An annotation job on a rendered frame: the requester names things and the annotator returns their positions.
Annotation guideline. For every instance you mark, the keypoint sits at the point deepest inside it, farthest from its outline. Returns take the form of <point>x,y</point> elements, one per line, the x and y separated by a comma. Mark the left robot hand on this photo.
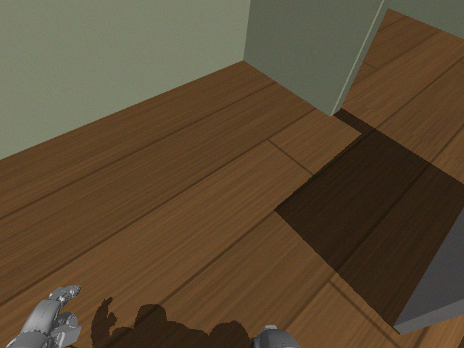
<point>61,329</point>

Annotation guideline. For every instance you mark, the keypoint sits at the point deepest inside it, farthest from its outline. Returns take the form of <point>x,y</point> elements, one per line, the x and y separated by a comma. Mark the left robot arm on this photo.
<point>31,339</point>

